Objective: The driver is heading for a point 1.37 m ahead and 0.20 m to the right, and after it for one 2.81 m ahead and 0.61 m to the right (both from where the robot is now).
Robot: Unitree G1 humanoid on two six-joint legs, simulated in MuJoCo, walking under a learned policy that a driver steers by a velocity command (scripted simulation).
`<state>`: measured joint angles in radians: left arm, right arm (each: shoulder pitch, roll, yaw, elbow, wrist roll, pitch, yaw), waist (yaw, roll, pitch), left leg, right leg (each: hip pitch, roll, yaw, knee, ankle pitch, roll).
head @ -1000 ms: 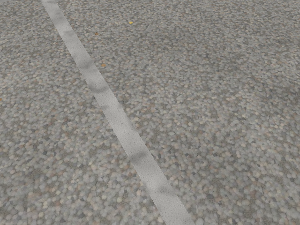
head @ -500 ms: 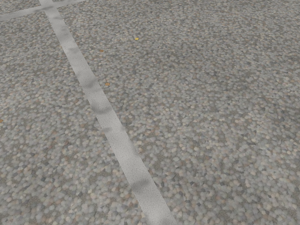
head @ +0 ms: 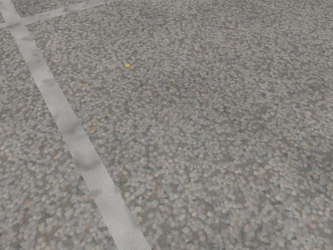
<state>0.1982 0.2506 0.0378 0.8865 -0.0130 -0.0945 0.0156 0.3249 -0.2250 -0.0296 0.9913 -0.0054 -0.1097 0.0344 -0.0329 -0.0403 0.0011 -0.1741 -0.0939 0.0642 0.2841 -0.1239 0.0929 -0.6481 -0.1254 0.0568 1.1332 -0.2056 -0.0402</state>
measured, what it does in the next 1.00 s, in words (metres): walks ahead: right foot, then left foot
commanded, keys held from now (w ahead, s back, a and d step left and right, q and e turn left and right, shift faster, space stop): w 1.00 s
